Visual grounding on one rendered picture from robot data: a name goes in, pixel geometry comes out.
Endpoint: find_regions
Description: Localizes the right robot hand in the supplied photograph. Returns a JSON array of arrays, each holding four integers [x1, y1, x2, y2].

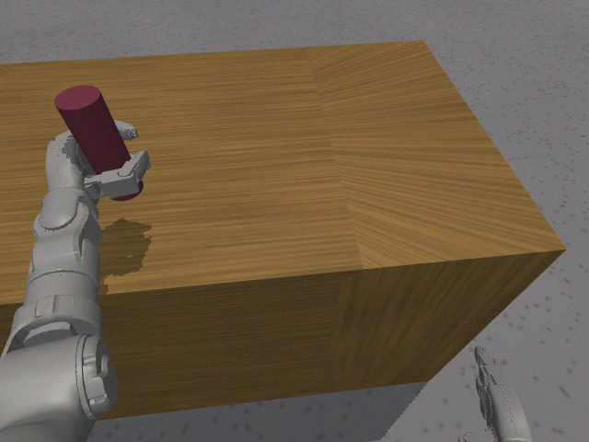
[[458, 345, 534, 442]]

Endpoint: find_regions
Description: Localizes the left robot arm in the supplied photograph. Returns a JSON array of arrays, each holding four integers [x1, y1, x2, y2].
[[0, 188, 118, 442]]

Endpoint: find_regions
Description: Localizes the left robot hand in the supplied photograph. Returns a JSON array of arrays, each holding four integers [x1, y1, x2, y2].
[[45, 120, 151, 205]]

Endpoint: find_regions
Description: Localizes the can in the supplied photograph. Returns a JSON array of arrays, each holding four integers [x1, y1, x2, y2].
[[54, 86, 144, 202]]

